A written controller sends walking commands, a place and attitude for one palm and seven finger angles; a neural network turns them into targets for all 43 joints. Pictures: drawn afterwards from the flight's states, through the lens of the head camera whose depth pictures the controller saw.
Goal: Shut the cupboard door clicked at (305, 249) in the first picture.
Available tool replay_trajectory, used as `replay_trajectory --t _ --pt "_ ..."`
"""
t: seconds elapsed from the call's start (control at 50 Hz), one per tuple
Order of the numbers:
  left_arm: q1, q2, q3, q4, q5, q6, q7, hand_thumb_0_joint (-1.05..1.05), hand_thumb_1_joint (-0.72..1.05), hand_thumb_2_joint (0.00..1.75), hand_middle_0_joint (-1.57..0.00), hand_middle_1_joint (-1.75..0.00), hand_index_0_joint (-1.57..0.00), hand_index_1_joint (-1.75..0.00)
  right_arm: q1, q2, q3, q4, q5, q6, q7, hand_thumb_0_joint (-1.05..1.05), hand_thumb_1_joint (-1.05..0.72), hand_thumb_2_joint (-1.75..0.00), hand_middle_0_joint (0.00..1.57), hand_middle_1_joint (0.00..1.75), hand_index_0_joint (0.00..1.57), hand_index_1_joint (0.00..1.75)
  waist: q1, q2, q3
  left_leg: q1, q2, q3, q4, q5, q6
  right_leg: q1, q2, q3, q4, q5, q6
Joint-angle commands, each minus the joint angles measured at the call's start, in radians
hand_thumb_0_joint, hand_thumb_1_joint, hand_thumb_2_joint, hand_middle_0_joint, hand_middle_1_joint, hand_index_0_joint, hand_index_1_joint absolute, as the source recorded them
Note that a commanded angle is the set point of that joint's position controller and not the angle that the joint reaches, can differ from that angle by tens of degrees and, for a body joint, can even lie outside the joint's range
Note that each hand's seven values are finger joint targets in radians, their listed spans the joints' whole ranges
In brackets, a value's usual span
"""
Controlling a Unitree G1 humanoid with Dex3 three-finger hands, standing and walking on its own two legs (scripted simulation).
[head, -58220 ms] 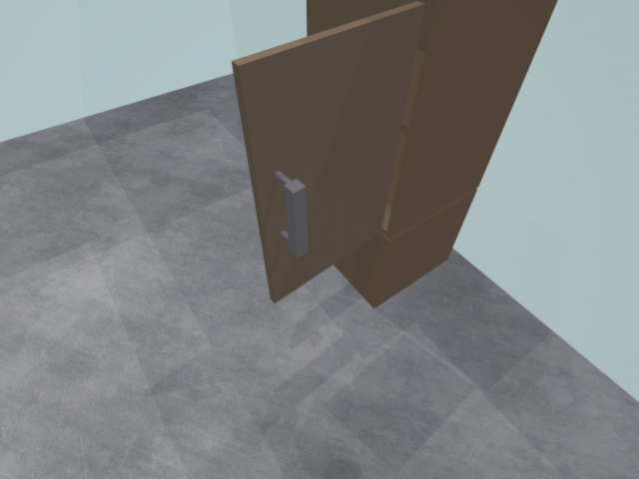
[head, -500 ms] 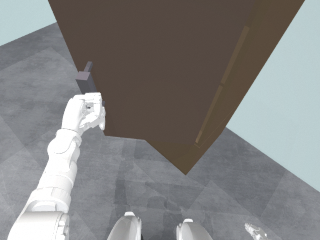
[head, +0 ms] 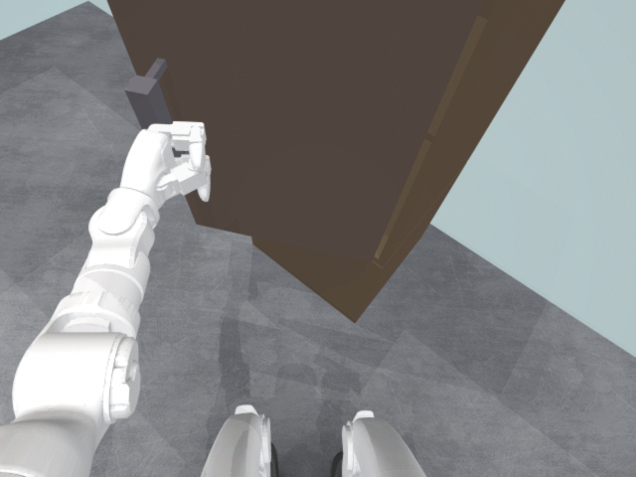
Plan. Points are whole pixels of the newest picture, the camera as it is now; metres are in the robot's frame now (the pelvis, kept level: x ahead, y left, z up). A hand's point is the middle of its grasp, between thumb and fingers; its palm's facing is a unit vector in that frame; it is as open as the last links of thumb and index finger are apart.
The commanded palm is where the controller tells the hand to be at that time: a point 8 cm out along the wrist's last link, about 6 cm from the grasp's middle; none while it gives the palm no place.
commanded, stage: push the door shut along its arc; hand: left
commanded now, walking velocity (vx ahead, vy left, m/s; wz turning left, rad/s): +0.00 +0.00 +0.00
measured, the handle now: (169, 127) +0.56 +0.18 +0.06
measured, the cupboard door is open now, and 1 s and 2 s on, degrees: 26 14 8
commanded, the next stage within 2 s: pull the fist back off the door in 0.92 s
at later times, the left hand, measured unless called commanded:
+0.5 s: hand (237, 133) +0.53 +0.09 +0.08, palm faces -0.36 -0.93 -0.04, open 2.8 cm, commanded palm +0.54 +0.12 +0.07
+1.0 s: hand (256, 118) +0.56 +0.06 +0.08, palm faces -0.44 -0.90 -0.04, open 3.3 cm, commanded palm +0.59 +0.06 +0.07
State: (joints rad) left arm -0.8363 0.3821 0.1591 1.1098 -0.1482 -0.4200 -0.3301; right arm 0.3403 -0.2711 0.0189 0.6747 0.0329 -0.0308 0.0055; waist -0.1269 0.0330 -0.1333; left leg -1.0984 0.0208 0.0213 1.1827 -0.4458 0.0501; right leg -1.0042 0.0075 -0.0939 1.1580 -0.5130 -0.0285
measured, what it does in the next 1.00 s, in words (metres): stands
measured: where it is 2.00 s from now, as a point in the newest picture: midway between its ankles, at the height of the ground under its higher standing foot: outside the picture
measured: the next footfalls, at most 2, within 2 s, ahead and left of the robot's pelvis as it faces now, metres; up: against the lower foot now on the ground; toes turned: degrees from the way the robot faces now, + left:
none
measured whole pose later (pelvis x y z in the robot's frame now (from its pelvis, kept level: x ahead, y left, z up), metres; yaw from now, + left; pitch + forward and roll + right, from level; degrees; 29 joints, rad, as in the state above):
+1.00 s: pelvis -0.01 +0.00 -0.04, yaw -2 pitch +28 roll -5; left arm -1.32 0.52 0.12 1.31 -0.08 -0.23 -0.43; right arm 0.34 -0.28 0.04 0.72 -0.01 -0.11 -0.01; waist -0.24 0.05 -0.12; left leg -1.36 0.05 -0.01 1.35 -0.48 0.04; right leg -1.25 0.03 -0.13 1.29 -0.54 -0.04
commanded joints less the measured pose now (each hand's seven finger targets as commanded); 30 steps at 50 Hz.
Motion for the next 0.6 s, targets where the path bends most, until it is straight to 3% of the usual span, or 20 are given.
replay_trajectory --t 0.0,0.08,0.12,0.2,0.28,0.34,0.38,0.4,0.42,0.48,0.58 --pt "-0.611 0.1 -0.011 -0.214 0.006 -0.058 -0.025 0.0 0.9 0.9 -1.3 -1.5 -1.3 -1.5 0.121 -0.189 -0.067 -0.066 -0.005 -0.027 -0.012 0.0 -0.9 -0.9 0.2 0.3 0.2 0.3 -0.093 0.116 -0.446 0.541 0.013 -0.166 -0.144 0.135 -0.016 -0.098 0.028 0.057 -0.166 0.13 -0.019" --pt "-0.636 0.184 0.06 -0.175 0.004 -0.037 -0.032 0.0 0.9 0.9 -1.3 -1.5 -1.3 -1.5 0.138 -0.195 -0.061 -0.071 -0.008 -0.024 -0.01 0.0 -0.9 -0.9 0.2 0.3 0.2 0.3 -0.089 0.085 -0.463 0.484 0.012 -0.153 -0.119 0.166 -0.009 -0.061 0.033 0.062 -0.158 0.144 -0.017" --pt "-0.665 0.167 0.042 -0.171 0.011 -0.029 -0.036 0.0 0.9 0.9 -1.3 -1.5 -1.3 -1.5 0.144 -0.191 -0.059 -0.074 -0.009 -0.025 -0.007 0.0 -0.9 -0.9 0.2 0.3 0.2 0.3 -0.103 0.076 -0.454 0.457 0.011 -0.147 -0.106 0.166 -0.005 -0.064 0.034 0.065 -0.157 0.144 -0.014" --pt "-0.663 0.217 0.085 -0.16 0.018 -0.023 -0.045 0.0 0.9 0.9 -1.3 -1.5 -1.3 -1.5 0.157 -0.195 -0.06 -0.079 -0.014 -0.021 -0.002 0.0 -0.9 -0.9 0.2 0.3 0.2 0.3 -0.092 0.106 -0.506 0.473 0.013 -0.142 -0.086 0.216 -0.007 -0.056 0.039 0.068 -0.146 0.173 -0.016" --pt "-0.622 0.283 0.139 -0.087 0.031 0.011 -0.055 0.0 0.9 0.9 -1.3 -1.5 -1.3 -1.5 0.166 -0.194 -0.051 -0.096 -0.013 -0.009 0.002 0.0 -0.9 -0.9 0.2 0.3 0.2 0.3 -0.083 0.07 -0.485 0.364 0.009 -0.114 -0.062 0.223 -0.001 0.009 0.044 0.084 -0.141 0.2 -0.011" --pt "-0.648 0.31 0.142 -0.076 0.047 0.025 -0.063 0.0 0.9 0.9 -1.3 -1.5 -1.3 -1.5 0.175 -0.192 -0.05 -0.097 -0.013 -0.002 0.002 0.0 -0.9 -0.9 0.2 0.3 0.2 0.3 -0.094 0.068 -0.472 0.306 0.009 -0.099 -0.041 0.221 0.004 0.033 0.047 0.098 -0.137 0.222 -0.007" --pt "-0.686 0.294 0.125 -0.075 0.047 0.024 -0.076 0.0 0.9 0.9 -1.3 -1.5 -1.3 -1.5 0.18 -0.192 -0.05 -0.094 -0.014 -0.002 0.0 0.0 -0.9 -0.9 0.2 0.3 0.2 0.3 -0.104 0.094 -0.484 0.336 0.012 -0.107 -0.03 0.236 0.002 -0.012 0.049 0.09 -0.125 0.222 -0.008" --pt "-0.728 0.275 0.104 -0.077 0.045 0.031 -0.079 0.0 0.9 0.9 -1.3 -1.5 -1.3 -1.5 0.184 -0.192 -0.052 -0.088 -0.014 -0.002 0.0 0.0 -0.9 -0.9 0.2 0.3 0.2 0.3 -0.126 0.087 -0.472 0.331 0.015 -0.108 -0.024 0.223 0.006 -0.033 0.051 0.091 -0.13 0.212 -0.004" --pt "-0.75 0.293 0.117 -0.083 0.044 0.035 -0.082 0.0 0.9 0.9 -1.3 -1.5 -1.3 -1.5 0.19 -0.195 -0.053 -0.082 -0.015 -0.004 -0.002 0.0 -0.9 -0.9 0.2 0.3 0.2 0.3 -0.127 0.082 -0.48 0.32 0.015 -0.106 -0.015 0.218 0.008 -0.024 0.051 0.097 -0.132 0.209 -0.003" --pt "-0.778 0.274 0.094 -0.107 0.038 0.042 -0.102 0.0 0.9 0.9 -1.3 -1.5 -1.3 -1.5 0.197 -0.196 -0.057 -0.071 -0.018 -0.009 -0.004 0.0 -0.9 -0.9 0.2 0.3 0.2 0.3 -0.125 0.135 -0.548 0.379 0.012 -0.111 -0.005 0.27 0.005 -0.033 0.051 0.093 -0.122 0.244 -0.008" --pt "-0.863 0.217 0.034 -0.09 0.032 0.068 -0.121 0.0 0.9 0.9 -1.3 -1.5 -1.3 -1.5 0.203 -0.199 -0.056 -0.037 -0.019 -0.022 -0.013 0.0 -0.9 -0.9 0.2 0.3 0.2 0.3 -0.159 0.147 -0.522 0.423 0.017 -0.128 0.0 0.261 0.006 -0.117 0.056 0.074 -0.127 0.208 -0.01"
